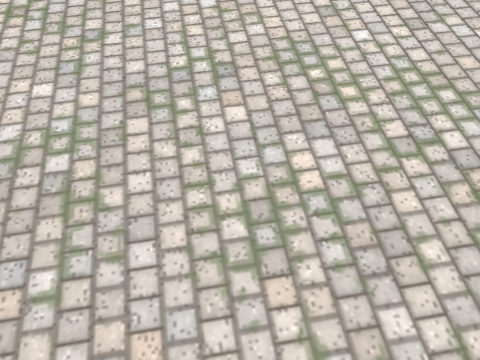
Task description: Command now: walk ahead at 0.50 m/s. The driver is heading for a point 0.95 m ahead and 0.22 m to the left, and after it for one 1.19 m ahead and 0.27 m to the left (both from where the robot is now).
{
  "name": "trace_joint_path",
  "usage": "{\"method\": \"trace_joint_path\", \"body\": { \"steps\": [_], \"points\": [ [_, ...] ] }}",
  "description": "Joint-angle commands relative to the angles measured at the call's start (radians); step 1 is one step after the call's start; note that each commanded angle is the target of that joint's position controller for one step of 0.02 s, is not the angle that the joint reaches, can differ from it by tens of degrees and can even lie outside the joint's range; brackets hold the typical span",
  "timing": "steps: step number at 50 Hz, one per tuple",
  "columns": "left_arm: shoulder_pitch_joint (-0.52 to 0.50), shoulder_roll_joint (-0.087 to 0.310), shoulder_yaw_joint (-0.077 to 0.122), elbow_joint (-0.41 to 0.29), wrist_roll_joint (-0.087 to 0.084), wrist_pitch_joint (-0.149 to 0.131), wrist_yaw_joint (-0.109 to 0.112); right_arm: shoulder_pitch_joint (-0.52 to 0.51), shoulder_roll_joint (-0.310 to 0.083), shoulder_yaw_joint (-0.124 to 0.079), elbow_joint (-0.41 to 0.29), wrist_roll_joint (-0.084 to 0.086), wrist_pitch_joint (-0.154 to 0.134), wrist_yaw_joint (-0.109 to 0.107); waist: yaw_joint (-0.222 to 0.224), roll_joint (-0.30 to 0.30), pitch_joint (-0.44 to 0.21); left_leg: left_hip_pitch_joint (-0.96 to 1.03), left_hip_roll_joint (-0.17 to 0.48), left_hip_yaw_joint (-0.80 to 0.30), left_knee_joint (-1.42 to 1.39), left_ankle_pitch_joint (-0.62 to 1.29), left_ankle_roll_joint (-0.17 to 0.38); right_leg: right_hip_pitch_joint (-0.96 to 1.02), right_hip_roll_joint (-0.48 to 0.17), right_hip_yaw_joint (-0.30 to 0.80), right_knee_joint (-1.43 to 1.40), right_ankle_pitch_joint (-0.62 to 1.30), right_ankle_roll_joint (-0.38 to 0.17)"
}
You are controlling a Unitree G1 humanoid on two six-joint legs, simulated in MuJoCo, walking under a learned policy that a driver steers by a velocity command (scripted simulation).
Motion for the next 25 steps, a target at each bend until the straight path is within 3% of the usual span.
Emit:
{"method": "trace_joint_path", "body": {
  "steps": [1, 5, 9, 12, 13, 14, 15, 16, 17, 18, 19, 21, 23, 25],
  "points": [
    [-0.045, 0.148, 0.027, -0.057, -0.003, -0.017, 0.017, 0.000, -0.044, -0.008, -0.049, -0.012, 0.002, 0.002, -0.036, -0.084, 0.015, -0.034, 0.030, -0.017, -0.156, 0.184, -0.020, -0.035, -0.275, 0.195, -0.194, 0.126, -0.165],
    [0.029, 0.166, 0.029, -0.025, -0.016, -0.012, 0.025, -0.144, -0.025, 0.006, -0.086, -0.003, -0.006, 0.016, 0.014, -0.082, 0.034, 0.032, -0.024, 0.032, -0.384, 0.347, -0.022, -0.009, -0.245, 0.120, -0.186, 0.130, -0.127],
    [0.095, 0.176, 0.033, 0.014, -0.024, 0.006, 0.027, -0.235, -0.043, 0.011, -0.129, 0.006, -0.011, 0.038, 0.035, -0.092, 0.055, -0.003, -0.041, 0.022, -0.479, 0.278, 0.002, 0.141, -0.308, 0.138, -0.121, 0.138, -0.114],
    [0.072, 0.199, 0.041, 0.017, -0.025, 0.024, 0.033, -0.168, -0.088, -0.004, -0.127, 0.008, -0.021, 0.049, -0.024, -0.122, 0.014, 0.114, -0.079, 0.049, -0.519, 0.164, 0.044, 0.210, -0.335, 0.142, -0.012, 0.332, -0.082],
    [0.051, 0.193, 0.037, 0.013, -0.026, 0.030, 0.034, -0.054, -0.117, -0.022, -0.092, 0.004, -0.023, 0.047, -0.087, -0.119, -0.052, 0.270, -0.112, 0.080, -0.542, 0.161, 0.067, 0.197, -0.298, 0.107, 0.120, 0.490, -0.061],
    [0.054, 0.159, 0.024, 0.003, -0.017, 0.032, 0.036, 0.127, -0.175, -0.049, -0.039, -0.002, -0.023, 0.039, -0.153, -0.085, -0.174, 0.536, -0.078, 0.043, -0.512, 0.186, 0.107, 0.089, -0.242, 0.061, 0.346, 0.476, -0.029],
    [0.145, 0.068, -0.005, -0.023, -0.002, 0.019, 0.030, 0.267, -0.283, -0.074, -0.015, -0.022, -0.018, 0.031, -0.141, 0.121, -0.339, 0.930, 0.179, -0.345, -0.521, 0.129, 0.240, -0.269, -0.114, 0.007, 0.742, 0.119, 0.038],
    [0.160, 0.044, -0.016, -0.010, -0.014, -0.005, 0.024, 0.295, -0.241, -0.060, -0.003, -0.007, -0.012, 0.037, -0.140, 0.255, -0.424, 1.045, 0.274, -0.697, -0.701, -0.029, 0.327, -0.488, -0.012, 0.112, 0.952, -0.424, 0.060],
    [0.077, 0.146, 0.009, -0.025, -0.041, -0.023, 0.018, 0.228, -0.174, -0.038, -0.015, 0.000, -0.015, 0.037, -0.145, 0.165, -0.297, 0.955, 0.237, -0.604, -0.723, -0.118, 0.275, -0.599, -0.079, 0.177, 1.043, -0.405, 0.038],
    [0.000, 0.158, 0.011, -0.046, -0.052, -0.031, 0.018, 0.149, -0.135, -0.027, -0.038, -0.004, -0.016, 0.034, -0.129, 0.107, -0.190, 0.819, 0.200, -0.463, -0.735, -0.089, 0.237, -0.621, -0.133, 0.152, 1.030, -0.318, 0.021],
    [-0.036, 0.150, 0.013, -0.049, -0.043, -0.029, 0.025, 0.080, -0.108, -0.017, -0.049, -0.014, -0.019, 0.036, -0.097, 0.039, -0.110, 0.668, 0.162, -0.358, -0.769, -0.012, 0.218, -0.584, -0.177, 0.130, 0.965, -0.233, 0.021],
    [-0.014, 0.126, 0.021, -0.039, -0.025, -0.004, 0.031, 0.025, -0.068, -0.005, -0.053, -0.028, -0.026, 0.040, -0.038, 0.055, -0.061, 0.501, 0.109, -0.247, -0.830, 0.083, 0.197, -0.467, -0.222, 0.140, 0.866, -0.146, 0.025],
    [-0.008, 0.092, 0.017, -0.038, -0.021, 0.015, 0.033, 0.045, -0.084, -0.009, -0.040, -0.021, -0.032, 0.038, -0.022, 0.046, -0.044, 0.453, 0.100, -0.190, -0.874, 0.149, 0.211, -0.449, -0.231, 0.131, 0.803, -0.109, 0.039],
    [-0.068, 0.094, 0.018, -0.060, -0.013, 0.021, 0.035, 0.079, -0.112, -0.016, -0.025, -0.020, -0.034, 0.027, -0.027, 0.020, -0.018, 0.463, 0.099, -0.150, -0.899, 0.212, 0.220, -0.508, -0.235, 0.128, 0.704, -0.022, 0.059]
  ]
}}
Keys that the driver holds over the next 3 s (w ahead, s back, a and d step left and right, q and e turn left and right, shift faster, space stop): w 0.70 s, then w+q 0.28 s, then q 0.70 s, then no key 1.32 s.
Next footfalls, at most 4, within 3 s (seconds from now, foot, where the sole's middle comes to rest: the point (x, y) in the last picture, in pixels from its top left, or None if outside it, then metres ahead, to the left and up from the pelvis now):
0.28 left None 0.34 0.16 -0.78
0.82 right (288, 305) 0.65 -0.08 -0.78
1.30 left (205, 249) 0.84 0.18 -0.78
1.80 right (270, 231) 0.91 -0.03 -0.78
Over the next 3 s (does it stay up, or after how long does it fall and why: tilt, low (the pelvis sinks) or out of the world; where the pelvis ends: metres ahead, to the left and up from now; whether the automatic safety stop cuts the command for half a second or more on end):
stays up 0.79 0.07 -0.01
